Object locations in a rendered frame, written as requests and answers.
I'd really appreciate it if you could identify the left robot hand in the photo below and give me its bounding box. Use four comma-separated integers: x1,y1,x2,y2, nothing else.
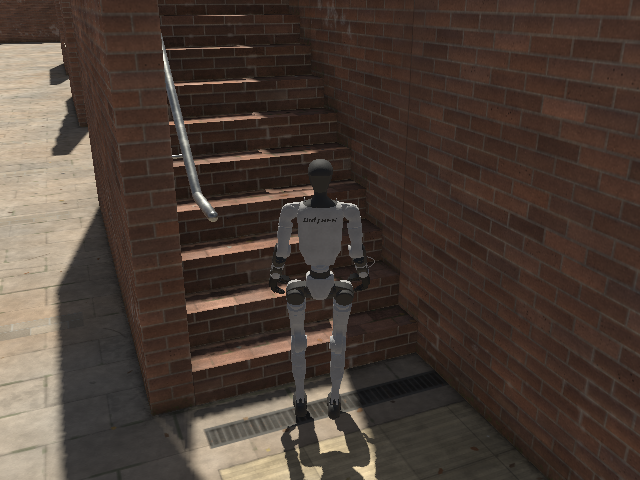
269,275,291,294

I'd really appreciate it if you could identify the left robot upper arm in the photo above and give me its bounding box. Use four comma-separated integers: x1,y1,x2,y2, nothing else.
276,202,300,258

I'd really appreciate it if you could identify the right robot forearm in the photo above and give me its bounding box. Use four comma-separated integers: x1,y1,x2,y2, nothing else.
353,243,369,278

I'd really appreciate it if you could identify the left robot forearm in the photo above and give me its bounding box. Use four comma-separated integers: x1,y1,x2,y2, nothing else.
270,243,287,279

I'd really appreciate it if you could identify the left robot thigh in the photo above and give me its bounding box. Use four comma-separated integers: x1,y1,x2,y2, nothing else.
286,279,307,353

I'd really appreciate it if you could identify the right robot hand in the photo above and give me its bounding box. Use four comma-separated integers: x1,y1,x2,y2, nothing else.
347,273,370,292

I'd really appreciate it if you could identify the right robot upper arm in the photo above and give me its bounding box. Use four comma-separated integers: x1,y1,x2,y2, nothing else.
341,202,364,258

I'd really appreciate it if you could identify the left robot foot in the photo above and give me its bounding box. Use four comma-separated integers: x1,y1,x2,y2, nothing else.
293,391,307,417

